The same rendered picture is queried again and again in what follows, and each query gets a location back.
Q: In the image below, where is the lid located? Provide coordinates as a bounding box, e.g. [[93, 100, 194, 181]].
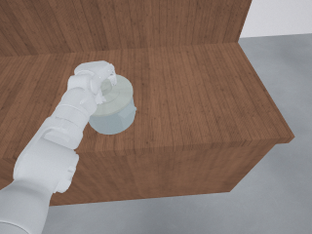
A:
[[91, 74, 134, 117]]

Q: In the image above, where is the robot left upper arm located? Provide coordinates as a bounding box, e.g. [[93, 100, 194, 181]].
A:
[[0, 137, 79, 234]]

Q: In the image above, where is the pot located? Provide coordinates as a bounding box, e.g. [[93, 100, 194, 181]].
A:
[[88, 97, 137, 135]]

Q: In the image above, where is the robot left hand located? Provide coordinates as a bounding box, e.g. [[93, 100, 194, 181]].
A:
[[74, 60, 117, 104]]

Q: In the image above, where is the table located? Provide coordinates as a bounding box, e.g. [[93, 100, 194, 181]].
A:
[[0, 0, 295, 207]]

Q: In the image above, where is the robot left forearm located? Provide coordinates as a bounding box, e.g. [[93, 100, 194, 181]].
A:
[[13, 69, 101, 179]]

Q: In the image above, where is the knob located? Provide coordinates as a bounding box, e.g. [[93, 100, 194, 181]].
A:
[[100, 78, 112, 96]]

